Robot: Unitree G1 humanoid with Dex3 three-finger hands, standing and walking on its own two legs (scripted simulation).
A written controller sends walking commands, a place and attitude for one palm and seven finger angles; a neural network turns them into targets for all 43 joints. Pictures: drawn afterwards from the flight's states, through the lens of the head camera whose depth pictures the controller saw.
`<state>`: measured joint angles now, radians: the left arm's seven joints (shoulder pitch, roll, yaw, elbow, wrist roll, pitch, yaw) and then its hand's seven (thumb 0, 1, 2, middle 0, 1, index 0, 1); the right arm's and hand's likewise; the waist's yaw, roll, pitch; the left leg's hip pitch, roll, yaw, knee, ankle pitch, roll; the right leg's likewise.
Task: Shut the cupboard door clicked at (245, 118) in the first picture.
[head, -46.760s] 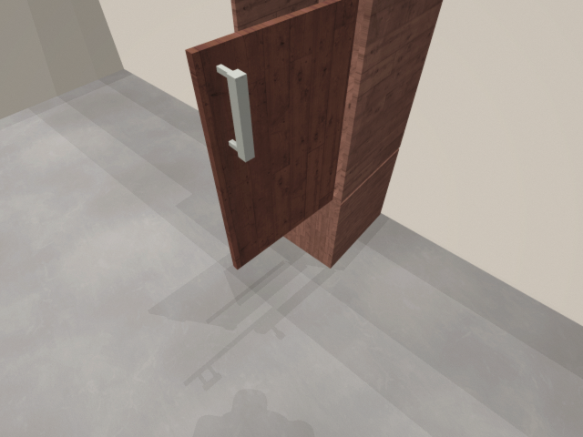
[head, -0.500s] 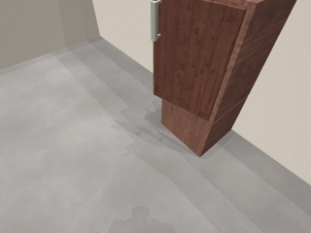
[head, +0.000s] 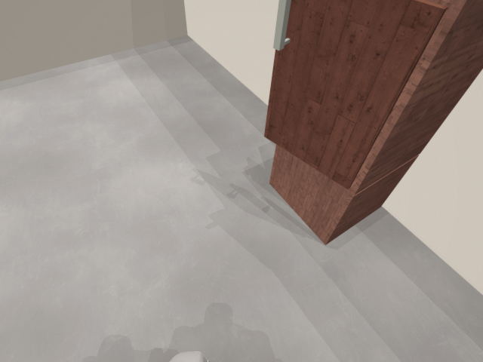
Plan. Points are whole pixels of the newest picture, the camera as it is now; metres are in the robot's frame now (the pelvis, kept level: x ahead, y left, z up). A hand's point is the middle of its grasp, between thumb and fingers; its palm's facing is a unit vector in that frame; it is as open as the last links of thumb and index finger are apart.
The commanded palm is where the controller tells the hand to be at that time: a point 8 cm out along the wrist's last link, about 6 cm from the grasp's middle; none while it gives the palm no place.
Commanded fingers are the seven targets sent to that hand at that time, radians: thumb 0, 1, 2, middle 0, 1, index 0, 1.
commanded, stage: walk to a spot facing it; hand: left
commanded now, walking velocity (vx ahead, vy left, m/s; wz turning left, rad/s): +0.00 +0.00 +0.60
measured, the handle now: (287, 16) +0.92 -0.08 +0.14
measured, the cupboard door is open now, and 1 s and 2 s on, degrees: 13 13 13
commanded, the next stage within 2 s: turn to face it in 1.88 s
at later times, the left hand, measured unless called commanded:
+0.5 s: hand out of the picture +0.02 +0.21 -0.15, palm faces +0.30 -0.90 -0.33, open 7.4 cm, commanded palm none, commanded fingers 0.00 0.90 0.90 -0.20 -0.30 -0.20 -0.30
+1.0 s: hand out of the picture -0.08 +0.19 -0.16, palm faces +0.61 -0.75 -0.26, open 7.4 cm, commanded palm none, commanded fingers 0.00 0.90 0.90 -0.20 -0.30 -0.20 -0.30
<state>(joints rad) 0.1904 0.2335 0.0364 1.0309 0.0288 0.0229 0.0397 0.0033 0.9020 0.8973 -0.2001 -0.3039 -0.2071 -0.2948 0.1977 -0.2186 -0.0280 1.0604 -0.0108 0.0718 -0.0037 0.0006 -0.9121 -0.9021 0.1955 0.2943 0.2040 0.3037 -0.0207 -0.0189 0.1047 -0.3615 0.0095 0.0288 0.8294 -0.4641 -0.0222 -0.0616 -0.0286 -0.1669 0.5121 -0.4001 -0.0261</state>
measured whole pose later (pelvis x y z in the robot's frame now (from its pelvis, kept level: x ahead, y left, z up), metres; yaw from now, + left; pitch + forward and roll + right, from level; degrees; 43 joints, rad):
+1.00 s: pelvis +0.01 -0.02 +0.00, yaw +38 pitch -1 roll +1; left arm 0.24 0.26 0.08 0.93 0.03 0.05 -0.02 0.01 0.91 0.90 -0.20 -0.30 -0.20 -0.29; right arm 0.23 -0.20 -0.03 0.91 -0.03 0.00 0.01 0.00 -0.91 -0.90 0.20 0.29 0.21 0.30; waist 0.00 -0.03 0.08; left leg -0.20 -0.01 -0.01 0.52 -0.30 0.01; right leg -0.48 -0.10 -0.05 1.03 -0.41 0.05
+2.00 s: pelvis +0.21 +0.22 +0.01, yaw +70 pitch +0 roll +1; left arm 0.16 0.22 0.07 0.91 0.04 0.00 -0.01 0.01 0.91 0.90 -0.19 -0.30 -0.20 -0.29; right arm 0.28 -0.18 -0.03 1.00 -0.02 -0.03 -0.01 0.00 -0.92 -0.90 0.20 0.29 0.21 0.30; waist -0.02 -0.01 0.06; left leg -0.15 -0.05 0.04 0.40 -0.25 0.06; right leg -0.54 -0.13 -0.03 0.87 -0.23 0.05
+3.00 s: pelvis +0.27 +0.35 +0.00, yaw +38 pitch +0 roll -1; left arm 0.16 0.25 0.09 0.90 0.03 0.08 -0.03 0.01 0.91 0.90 -0.19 -0.30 -0.20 -0.29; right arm 0.24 -0.22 -0.04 0.92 -0.03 0.02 -0.02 0.00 -0.91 -0.90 0.20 0.29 0.21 0.30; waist -0.02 0.02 0.09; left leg -0.17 0.15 0.27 0.55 -0.36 -0.02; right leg -0.34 -0.03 -0.08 0.73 -0.38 0.03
